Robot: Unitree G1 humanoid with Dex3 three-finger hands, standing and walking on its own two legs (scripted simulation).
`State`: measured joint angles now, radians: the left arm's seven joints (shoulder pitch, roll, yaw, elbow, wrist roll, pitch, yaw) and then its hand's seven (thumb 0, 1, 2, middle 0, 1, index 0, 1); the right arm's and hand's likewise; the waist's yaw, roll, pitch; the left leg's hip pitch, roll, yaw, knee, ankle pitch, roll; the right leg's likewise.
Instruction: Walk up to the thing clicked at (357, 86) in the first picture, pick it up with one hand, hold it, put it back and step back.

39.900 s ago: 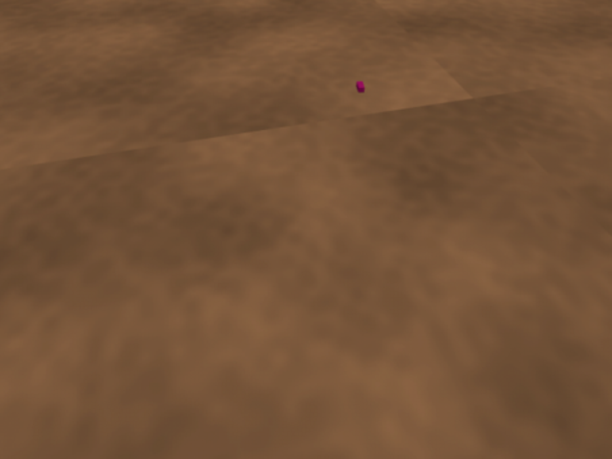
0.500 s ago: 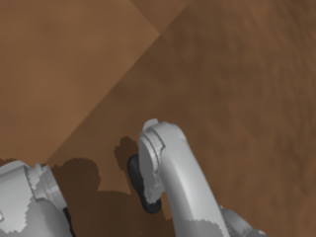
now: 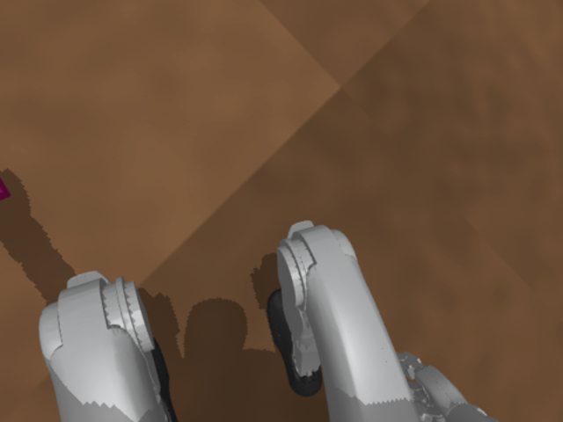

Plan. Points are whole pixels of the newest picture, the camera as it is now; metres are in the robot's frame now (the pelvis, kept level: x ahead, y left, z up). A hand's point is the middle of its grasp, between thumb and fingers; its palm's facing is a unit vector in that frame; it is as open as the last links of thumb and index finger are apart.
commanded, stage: go down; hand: left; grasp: from above
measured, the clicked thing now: out of the picture +0.50 +0.37 -0.31
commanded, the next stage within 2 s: lift in 0.12 s
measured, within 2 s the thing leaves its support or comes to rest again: neither
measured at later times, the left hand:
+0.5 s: hand out of the picture +0.44 +0.37 -0.04, palm faces -0.42 -0.19 -0.89, open 7.0 cm
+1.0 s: hand out of the picture +0.43 +0.38 +0.07, palm faces -0.40 -0.17 -0.90, open 11.2 cm
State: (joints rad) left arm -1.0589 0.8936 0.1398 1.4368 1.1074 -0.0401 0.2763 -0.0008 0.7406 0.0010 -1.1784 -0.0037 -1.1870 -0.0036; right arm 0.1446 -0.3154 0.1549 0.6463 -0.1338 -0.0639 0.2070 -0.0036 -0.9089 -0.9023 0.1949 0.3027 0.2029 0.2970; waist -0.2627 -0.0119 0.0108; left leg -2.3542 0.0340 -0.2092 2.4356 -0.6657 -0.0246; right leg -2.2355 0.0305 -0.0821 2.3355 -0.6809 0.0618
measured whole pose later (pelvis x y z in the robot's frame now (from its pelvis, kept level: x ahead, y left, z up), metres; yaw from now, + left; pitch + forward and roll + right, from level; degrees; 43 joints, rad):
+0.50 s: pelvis -0.01 +0.00 +0.06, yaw +4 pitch +35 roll -8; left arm -0.88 0.76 0.10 1.13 1.03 0.03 0.05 0.00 0.44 0.27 -0.89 -0.32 -0.91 -0.30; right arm 0.22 -0.30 0.04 0.64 -0.05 0.04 0.14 0.00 -0.91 -0.90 0.20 0.30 0.20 0.30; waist -0.18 0.05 -0.10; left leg -2.21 0.04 -0.14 2.23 -0.64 -0.01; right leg -2.11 0.00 -0.04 2.16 -0.67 0.05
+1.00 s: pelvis -0.01 +0.00 +0.14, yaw +5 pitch +34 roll -7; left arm -0.88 0.77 0.07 1.08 1.03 0.00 0.00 0.00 -0.05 0.60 -0.49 -0.62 -0.49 -0.62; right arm 0.21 -0.29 0.05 0.64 -0.02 0.05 0.06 0.00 -0.90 -0.90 0.20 0.30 0.21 0.30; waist -0.16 0.05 -0.14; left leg -1.97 0.05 -0.10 1.97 -0.60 0.00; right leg -1.88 -0.01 -0.04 1.91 -0.63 0.05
